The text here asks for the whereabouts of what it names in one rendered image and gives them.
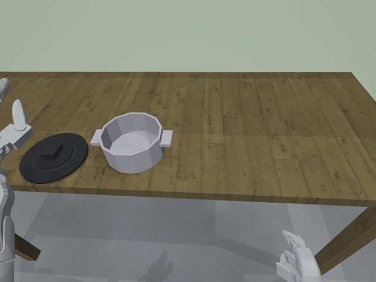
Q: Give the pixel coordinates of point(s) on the right robot hand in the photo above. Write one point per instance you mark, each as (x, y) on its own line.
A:
(293, 267)

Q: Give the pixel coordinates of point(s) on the pot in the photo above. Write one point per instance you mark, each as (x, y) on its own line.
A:
(133, 142)

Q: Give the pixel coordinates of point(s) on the lid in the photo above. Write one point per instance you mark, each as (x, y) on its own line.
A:
(39, 170)

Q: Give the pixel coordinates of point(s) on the left robot hand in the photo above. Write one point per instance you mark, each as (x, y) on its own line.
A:
(14, 135)

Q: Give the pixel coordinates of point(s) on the table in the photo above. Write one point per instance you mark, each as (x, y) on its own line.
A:
(275, 137)

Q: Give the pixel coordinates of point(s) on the left robot forearm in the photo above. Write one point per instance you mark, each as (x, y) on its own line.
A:
(7, 230)

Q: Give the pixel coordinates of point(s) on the knob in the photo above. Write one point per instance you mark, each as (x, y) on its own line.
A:
(51, 150)

